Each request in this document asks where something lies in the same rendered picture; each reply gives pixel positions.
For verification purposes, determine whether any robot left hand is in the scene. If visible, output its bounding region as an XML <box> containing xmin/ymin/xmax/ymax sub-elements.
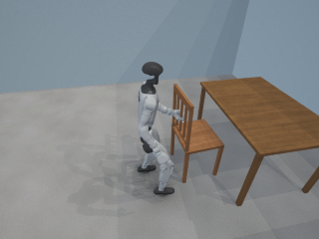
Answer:
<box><xmin>173</xmin><ymin>110</ymin><xmax>184</xmax><ymax>123</ymax></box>

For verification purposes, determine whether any robot right hand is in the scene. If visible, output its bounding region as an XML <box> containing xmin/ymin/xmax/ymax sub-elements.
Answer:
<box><xmin>157</xmin><ymin>152</ymin><xmax>174</xmax><ymax>170</ymax></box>

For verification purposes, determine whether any robot right forearm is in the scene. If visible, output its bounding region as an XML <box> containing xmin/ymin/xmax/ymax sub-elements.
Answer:
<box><xmin>140</xmin><ymin>126</ymin><xmax>162</xmax><ymax>155</ymax></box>

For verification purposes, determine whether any robot right upper arm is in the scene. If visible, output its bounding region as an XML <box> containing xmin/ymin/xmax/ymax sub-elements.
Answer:
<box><xmin>138</xmin><ymin>96</ymin><xmax>157</xmax><ymax>132</ymax></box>

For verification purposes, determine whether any humanoid robot head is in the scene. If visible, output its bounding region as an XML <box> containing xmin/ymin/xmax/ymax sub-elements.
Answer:
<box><xmin>141</xmin><ymin>62</ymin><xmax>163</xmax><ymax>95</ymax></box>

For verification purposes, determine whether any table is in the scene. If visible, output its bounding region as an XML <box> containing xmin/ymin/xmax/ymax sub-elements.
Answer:
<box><xmin>197</xmin><ymin>77</ymin><xmax>319</xmax><ymax>207</ymax></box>

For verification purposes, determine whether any robot left forearm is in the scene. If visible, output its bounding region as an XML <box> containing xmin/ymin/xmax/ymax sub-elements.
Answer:
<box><xmin>158</xmin><ymin>103</ymin><xmax>174</xmax><ymax>116</ymax></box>

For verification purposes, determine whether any chair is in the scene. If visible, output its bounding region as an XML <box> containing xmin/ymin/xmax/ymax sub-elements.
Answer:
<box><xmin>170</xmin><ymin>84</ymin><xmax>224</xmax><ymax>183</ymax></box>

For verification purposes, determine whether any right robot foot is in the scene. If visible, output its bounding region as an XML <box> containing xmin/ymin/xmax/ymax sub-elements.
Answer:
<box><xmin>154</xmin><ymin>187</ymin><xmax>174</xmax><ymax>195</ymax></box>

